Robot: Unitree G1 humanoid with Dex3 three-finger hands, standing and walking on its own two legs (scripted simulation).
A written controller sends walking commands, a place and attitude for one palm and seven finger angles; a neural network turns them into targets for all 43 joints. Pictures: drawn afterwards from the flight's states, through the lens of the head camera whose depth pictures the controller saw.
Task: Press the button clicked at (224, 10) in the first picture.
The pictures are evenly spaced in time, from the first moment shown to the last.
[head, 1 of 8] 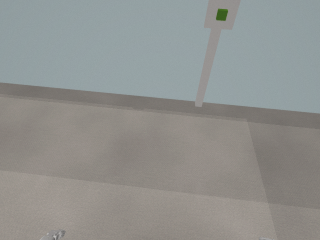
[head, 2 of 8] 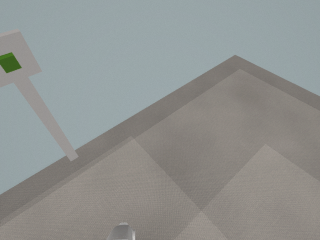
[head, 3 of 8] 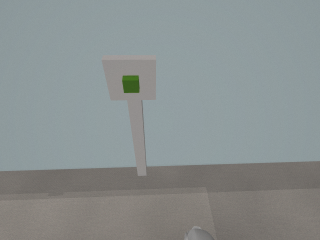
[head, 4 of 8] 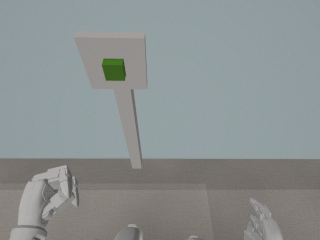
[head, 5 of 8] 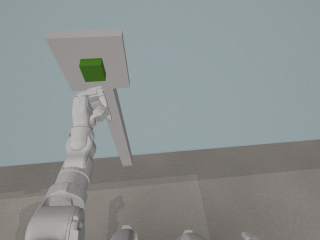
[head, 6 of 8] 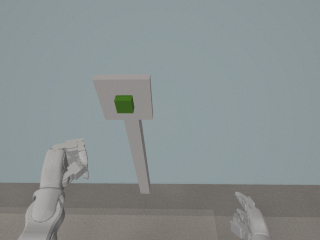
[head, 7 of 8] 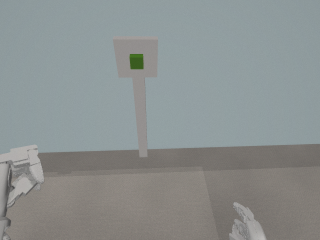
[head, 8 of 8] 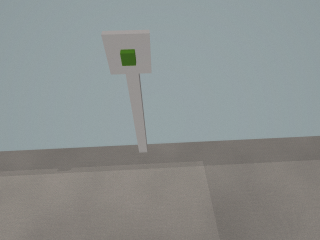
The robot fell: no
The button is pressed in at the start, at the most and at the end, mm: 0 11 0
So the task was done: yes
